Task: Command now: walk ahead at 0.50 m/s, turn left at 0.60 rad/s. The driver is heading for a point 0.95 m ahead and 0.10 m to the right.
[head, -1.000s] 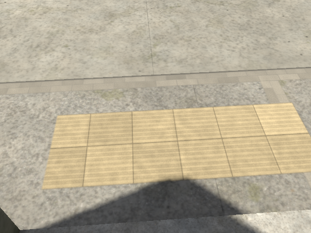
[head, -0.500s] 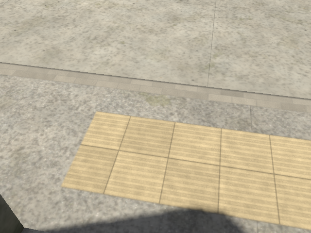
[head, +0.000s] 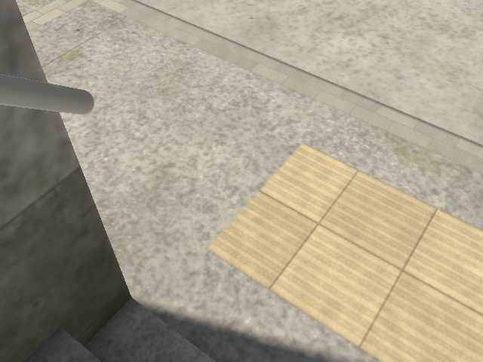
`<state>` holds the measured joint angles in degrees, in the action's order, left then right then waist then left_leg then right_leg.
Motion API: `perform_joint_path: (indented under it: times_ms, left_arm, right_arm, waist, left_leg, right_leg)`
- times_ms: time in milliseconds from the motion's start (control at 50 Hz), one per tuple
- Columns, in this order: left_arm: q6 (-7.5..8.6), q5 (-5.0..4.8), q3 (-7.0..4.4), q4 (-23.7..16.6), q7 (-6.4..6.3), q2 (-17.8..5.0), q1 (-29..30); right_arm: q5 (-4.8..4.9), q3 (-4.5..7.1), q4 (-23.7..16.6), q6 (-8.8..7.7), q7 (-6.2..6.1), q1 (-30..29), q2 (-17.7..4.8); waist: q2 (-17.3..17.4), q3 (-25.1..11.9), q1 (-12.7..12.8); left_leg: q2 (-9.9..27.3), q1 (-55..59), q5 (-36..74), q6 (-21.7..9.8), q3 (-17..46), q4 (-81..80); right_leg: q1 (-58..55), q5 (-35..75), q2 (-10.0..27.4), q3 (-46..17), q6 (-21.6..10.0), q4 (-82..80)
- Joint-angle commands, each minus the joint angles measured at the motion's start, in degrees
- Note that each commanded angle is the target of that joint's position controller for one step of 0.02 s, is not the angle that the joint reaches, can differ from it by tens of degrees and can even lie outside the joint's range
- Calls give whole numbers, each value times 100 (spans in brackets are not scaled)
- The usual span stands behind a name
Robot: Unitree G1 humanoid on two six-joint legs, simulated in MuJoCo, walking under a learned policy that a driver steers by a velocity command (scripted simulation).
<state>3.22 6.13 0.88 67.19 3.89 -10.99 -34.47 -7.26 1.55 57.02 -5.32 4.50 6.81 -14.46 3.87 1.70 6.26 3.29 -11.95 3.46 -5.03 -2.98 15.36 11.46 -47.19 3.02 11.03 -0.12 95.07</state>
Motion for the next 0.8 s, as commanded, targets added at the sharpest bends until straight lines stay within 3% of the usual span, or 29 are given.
perform_joint_path:
  times_ms: [20, 40, 60, 100, 140, 160, 180, 200, 260, 280, 300, 320, 340, 360, 380, 400, 420, 440, 460, 500, 520, 540, 560, 620, 660, 700, 740, 780, 800]
  left_arm:
    - [332, -306, -124, -1519, 268, -485, 1770]
    - [451, -448, -148, -1974, 109, -582, 2201]
    - [448, -286, -153, -2069, -115, -556, 2115]
    - [258, -173, -308, -1423, -411, -713, 1212]
    - [139, -12, -99, -1396, -151, -161, 472]
    - [174, 50, -128, -1310, -135, -226, 548]
    - [222, -5, -95, -1250, -165, -200, 563]
    - [253, -117, -98, -1325, -156, -297, 708]
    - [309, -112, -188, -1691, -249, -586, 1455]
    - [341, -67, -168, -1576, -175, -527, 1015]
    - [337, -182, -256, -1589, -165, -785, 1204]
    - [328, -255, -361, -1565, -155, -1064, 1143]
    - [381, -374, -528, -1145, -173, -1399, 169]
    - [461, -209, -748, -750, -149, -1712, -1054]
    - [503, -49, -822, -881, -60, -2292, -1023]
    - [414, 196, -941, -939, 0, -2498, -1370]
    - [318, 279, -916, -866, 18, -2256, -1271]
    - [262, 19, -613, -795, 80, -1550, -696]
    - [190, 58, -246, -785, 108, -563, 33]
    - [410, 37, -79, -625, -78, -142, 644]
    - [597, -176, -57, -911, -253, 37, 1244]
    - [802, -337, -50, -1064, -319, -204, 1254]
    - [882, -281, -60, -880, -264, -671, 993]
    - [830, -267, -193, -642, -250, -1531, 446]
    - [780, -205, -113, -14, -577, -995, -1135]
    - [643, -195, 2, 263, -686, -264, -1970]
    - [537, -328, 82, -87, -633, 167, -1814]
    - [468, -129, 18, -453, -205, -619, -583]
    - [491, -87, -71, -595, -47, -836, -63]
  right_arm:
    - [-25, 428, 1196, 114, -214, 3759, -1135]
    - [143, 272, 853, 93, -168, 2955, -688]
    - [242, -75, 402, -80, -158, 1630, 164]
    - [342, -116, -11, -134, -70, 1331, -41]
    - [368, -120, -234, -292, -27, 1490, -208]
    - [337, -251, -281, -373, -112, 1418, 210]
    - [287, -202, -440, -382, -173, 1193, 24]
    - [225, -98, -485, -341, -159, 1212, -350]
    - [229, -159, -475, -197, -178, 1816, -227]
    - [214, -137, -521, -143, -142, 1791, -390]
    - [303, -107, -696, -60, -130, 1474, -523]
    - [218, -83, -780, 59, -80, 1395, -738]
    - [198, -64, -768, 157, -1, 1375, -890]
    - [95, -115, -321, 187, 260, 2322, -492]
    - [507, -179, -320, 72, 373, 3561, 361]
    - [725, -91, -454, 14, 334, 3531, -56]
    - [776, -8, -1038, -6, 288, 1861, -494]
    - [656, -50, -1376, 34, 132, 1068, -344]
    - [466, -170, -1190, 26, 5, 1421, -15]
    - [269, -412, -1007, 74, 139, 2123, 534]
    - [153, -468, -1078, 68, 289, 1691, 389]
    - [206, -385, -1229, 139, 360, 814, 255]
    - [290, -397, -1333, 193, 410, 264, 217]
    - [261, -265, -1367, 189, 274, 384, -349]
    - [92, -350, -1491, 54, 119, -342, -215]
    - [107, -427, -1598, 68, 106, -1172, 134]
    - [190, -460, -1557, -6, 195, -1825, -28]
    - [247, -558, -1670, 52, 276, -1788, 204]
    - [246, -487, -1600, 125, 241, -1382, -115]
  waist:
    - [-91, -1509, -1857]
    - [-414, -1211, -1484]
    - [-1105, -217, -870]
    - [-476, 625, -338]
    - [224, 200, -11]
    - [-351, 124, -220]
    - [-431, 137, -298]
    - [-399, 198, -271]
    - [-426, 386, -538]
    - [-344, 260, -315]
    - [-338, 371, -312]
    - [-212, 196, -261]
    - [-601, 88, 88]
    - [-1581, -572, 356]
    - [-2173, -1051, -472]
    - [-1350, -1385, -72]
    - [-1072, -371, 415]
    - [-521, 471, 35]
    - [43, 804, -676]
    - [-336, 1420, -1321]
    - [-4, 1191, -1136]
    - [56, 749, -831]
    - [-505, 519, -724]
    - [-179, 336, -750]
    - [-818, 221, 90]
    - [-1023, 572, 491]
    - [-562, 916, 704]
    - [-844, 769, 126]
    - [-724, 816, -179]
  left_leg:
    - [1460, 5473, 3719, -1540, 1409, 2050]
    - [1755, 4571, 2142, -1691, 1737, 1868]
    - [1529, 2222, 181, -1199, 1834, 1662]
    - [1244, -1609, 740, -1602, 1423, 1003]
    - [388, -3303, 319, -1347, 1017, 1665]
    - [281, -3316, -1447, -885, 1176, 2133]
    - [15, -3699, -2449, -663, 1013, 2545]
    - [-24, -4062, -2820, -742, 1136, 2767]
    - [212, -3208, -3668, -684, 1855, 3971]
    - [130, -3528, -3257, -739, 1998, 4437]
    - [139, -2869, -3292, -629, 2110, 4842]
    - [63, -2550, -3054, -564, 2082, 5460]
    - [-27, -2473, -2540, -403, 2081, 6462]
    - [-652, -3546, -3024, 231, 1701, 9218]
    - [-1133, -5847, -5160, 520, 488, 11925]
    - [-1130, -7156, -5033, 939, 694, 12741]
    - [-726, -8927, -4391, 1002, 1020, 12409]
    - [-215, -9184, -3485, 737, 1425, 11477]
    - [111, -8259, -2259, 331, 1650, 10589]
    - [555, -6956, -467, 101, 1413, 9235]
    - [472, -6013, 1040, 159, 974, 7166]
    - [329, -3793, 2467, 187, 439, 6060]
    - [227, -2902, 2382, 296, 258, 6420]
    - [-38, -4258, 1021, 490, 741, 5925]
    - [124, -7511, 690, 607, 1208, 4583]
    - [332, -8736, 443, 611, 981, 3934]
    - [384, -6933, 2355, 482, 471, 2345]
    - [82, -1563, 3440, 247, -42, 2557]
    - [144, -1000, 3207, 242, 129, 2828]
  right_leg:
    - [4914, -283, 80, -1080, 33, 1595]
    - [5375, -189, 263, -1308, -14, 1075]
    - [4958, 2043, 763, -2061, -162, -1862]
    - [2243, 3695, 536, -1383, -130, -3103]
    - [633, 4922, 88, -1070, -75, -2646]
    - [947, 6447, 372, -1747, 5, -3881]
    - [284, 7398, 349, -1797, 98, -4897]
    - [-138, 7199, 166, -1578, 310, -5015]
    - [49, 5812, 135, -1541, 508, -5990]
    - [-706, 5918, -203, -1124, 466, -5454]
    - [-415, 5380, 33, -1467, 316, -7050]
    - [-936, 5539, -8, -1212, 85, -7552]
    - [-1682, 6113, 44, -1038, -189, -8257]
    - [-3400, 8050, 732, -1481, -1180, -7428]
    - [-4562, 13677, 1553, -2138, -1909, -5002]
    - [-5179, 14606, 2084, -3250, -2383, -4980]
    - [-4456, 10836, 2393, -4650, -2527, -5496]
    - [-3082, 7770, 2622, -4771, -2198, -6082]
    - [-1508, 6227, 2107, -3858, -1662, -6437]
    - [1206, 5538, 1265, -2755, -1327, -6838]
    - [2086, 4539, 471, -2030, -1271, -6921]
    - [3763, 3301, 62, -1654, -1450, -7251]
    - [4204, 2844, 106, -1862, -1413, -7430]
    - [1390, 5334, 634, -2558, -1223, -6262]
    - [-2908, 5574, 789, -3018, -1003, -5166]
    - [-4133, 5455, 790, -3310, -931, -4811]
    - [-2472, 4715, 246, -2854, -861, -4897]
    - [2085, 3174, -20, -2439, -1063, -5846]
    - [2296, 2603, -111, -2377, -1117, -5959]
